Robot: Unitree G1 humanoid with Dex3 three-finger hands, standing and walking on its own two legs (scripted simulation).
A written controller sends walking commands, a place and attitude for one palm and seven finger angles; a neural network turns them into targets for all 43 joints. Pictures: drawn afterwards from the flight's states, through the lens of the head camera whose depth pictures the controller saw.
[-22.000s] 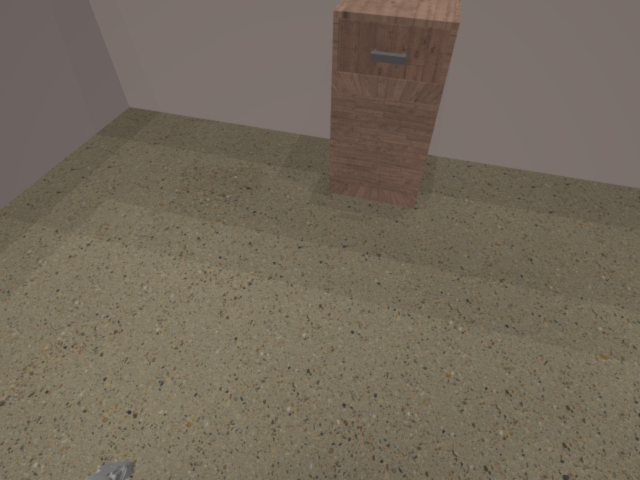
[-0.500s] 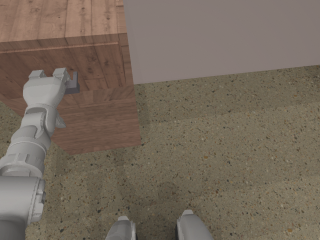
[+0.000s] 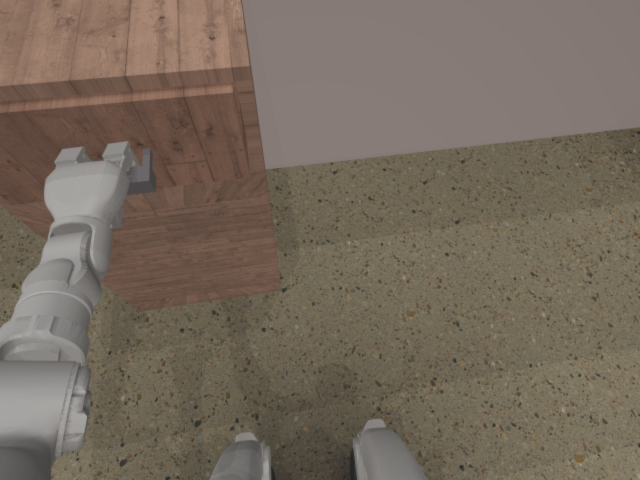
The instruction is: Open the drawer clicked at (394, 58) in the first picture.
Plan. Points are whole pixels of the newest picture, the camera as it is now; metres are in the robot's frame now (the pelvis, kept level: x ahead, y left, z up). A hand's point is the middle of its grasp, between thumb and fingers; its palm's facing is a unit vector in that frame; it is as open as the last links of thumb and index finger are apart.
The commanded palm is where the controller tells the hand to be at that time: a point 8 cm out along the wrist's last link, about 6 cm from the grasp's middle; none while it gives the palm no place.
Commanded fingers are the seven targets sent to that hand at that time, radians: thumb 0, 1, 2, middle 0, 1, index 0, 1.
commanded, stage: pull the drawer open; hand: left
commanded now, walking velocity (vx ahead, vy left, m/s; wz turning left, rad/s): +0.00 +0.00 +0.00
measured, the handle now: (107, 171) +0.53 +0.27 +0.00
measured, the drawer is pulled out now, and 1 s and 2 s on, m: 0.01 0.11 0.24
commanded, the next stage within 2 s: none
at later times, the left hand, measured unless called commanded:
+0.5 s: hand (108, 244) +0.42 +0.26 -0.01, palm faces -0.06 -0.06 -1.00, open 6.6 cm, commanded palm +0.39 +0.26 +0.04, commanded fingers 0.00 0.90 0.90 -0.40 -1.35 -0.40 -1.35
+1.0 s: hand (106, 282) +0.37 +0.25 -0.02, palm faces -0.04 -0.04 -1.00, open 6.5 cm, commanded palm +0.33 +0.26 +0.04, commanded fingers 0.00 0.90 0.90 -0.40 -1.35 -0.40 -1.35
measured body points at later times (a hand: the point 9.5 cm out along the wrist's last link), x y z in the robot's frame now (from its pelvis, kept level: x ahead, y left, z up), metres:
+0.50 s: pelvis +0.00 +0.00 +0.01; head +0.11 +0.00 +0.45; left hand +0.42 +0.26 +0.04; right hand +0.04 -0.27 -0.13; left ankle -0.01 +0.12 -0.66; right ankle +0.02 -0.14 -0.66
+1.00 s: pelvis +0.00 -0.01 +0.01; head +0.09 -0.01 +0.46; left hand +0.36 +0.25 +0.04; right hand +0.09 -0.27 -0.12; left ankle -0.01 +0.12 -0.66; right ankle +0.02 -0.14 -0.66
